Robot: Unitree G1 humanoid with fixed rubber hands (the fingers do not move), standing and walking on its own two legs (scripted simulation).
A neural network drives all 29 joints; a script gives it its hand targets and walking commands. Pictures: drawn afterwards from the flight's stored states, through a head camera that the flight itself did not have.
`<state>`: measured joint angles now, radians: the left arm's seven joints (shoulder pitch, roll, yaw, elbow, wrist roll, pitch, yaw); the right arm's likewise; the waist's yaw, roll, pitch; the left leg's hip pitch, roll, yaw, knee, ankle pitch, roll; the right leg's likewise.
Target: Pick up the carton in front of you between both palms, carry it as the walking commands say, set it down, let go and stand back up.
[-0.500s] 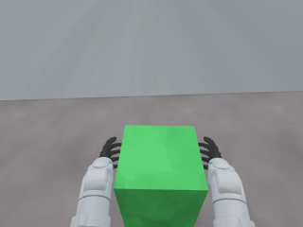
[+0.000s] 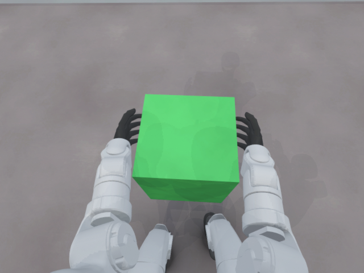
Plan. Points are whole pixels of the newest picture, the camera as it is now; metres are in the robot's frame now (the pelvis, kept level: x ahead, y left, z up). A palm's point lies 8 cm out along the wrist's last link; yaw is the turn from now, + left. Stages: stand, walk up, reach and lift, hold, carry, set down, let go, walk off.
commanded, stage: set down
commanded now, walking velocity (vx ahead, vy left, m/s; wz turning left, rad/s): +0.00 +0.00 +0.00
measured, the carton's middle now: (187, 154) +0.38 +0.00 -0.14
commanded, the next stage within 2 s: none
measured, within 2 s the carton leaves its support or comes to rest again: neither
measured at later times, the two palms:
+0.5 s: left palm (153, 137) +0.46 +0.10 -0.20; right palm (251, 152) +0.40 -0.19 -0.20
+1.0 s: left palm (170, 140) +0.51 +0.06 -0.35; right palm (249, 161) +0.42 -0.22 -0.35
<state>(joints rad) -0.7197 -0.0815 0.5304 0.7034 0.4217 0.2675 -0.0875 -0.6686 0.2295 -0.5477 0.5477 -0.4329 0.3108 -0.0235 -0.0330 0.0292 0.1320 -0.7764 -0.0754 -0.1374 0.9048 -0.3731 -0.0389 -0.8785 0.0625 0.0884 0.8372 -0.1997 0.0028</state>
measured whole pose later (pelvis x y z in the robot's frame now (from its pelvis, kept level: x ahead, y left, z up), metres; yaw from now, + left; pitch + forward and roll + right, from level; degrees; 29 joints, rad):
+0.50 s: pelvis +0.02 +0.03 -0.11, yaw +2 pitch +44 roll +2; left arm -0.80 -0.07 0.34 0.74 0.22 0.19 0.06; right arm -0.69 0.10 -0.51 0.53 -0.23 0.22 -0.01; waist -0.10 0.08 -0.24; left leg -1.60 -0.15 -0.08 1.37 -0.54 -0.02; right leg -1.71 0.06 0.13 1.30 -0.36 0.06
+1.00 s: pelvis -0.03 +0.02 -0.23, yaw +4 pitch +47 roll +3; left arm -1.26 0.08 0.30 0.97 0.19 0.24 0.09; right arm -1.03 0.01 -0.61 0.60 -0.23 0.29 -0.04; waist -0.17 0.10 -0.04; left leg -2.02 -0.20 -0.07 1.80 -0.60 -0.05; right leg -2.12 0.09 0.13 1.71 -0.40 0.09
